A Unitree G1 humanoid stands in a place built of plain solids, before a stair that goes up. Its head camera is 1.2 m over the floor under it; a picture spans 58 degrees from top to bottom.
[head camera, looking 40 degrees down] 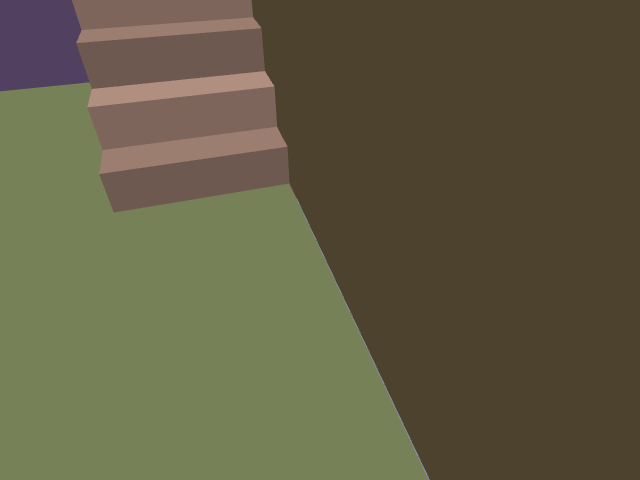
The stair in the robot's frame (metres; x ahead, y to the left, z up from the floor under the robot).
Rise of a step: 0.21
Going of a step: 0.23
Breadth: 0.85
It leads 17 degrees to the left of straight ahead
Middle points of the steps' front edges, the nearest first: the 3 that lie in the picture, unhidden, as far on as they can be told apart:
1.75 0.56 0.21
1.97 0.63 0.42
2.19 0.69 0.63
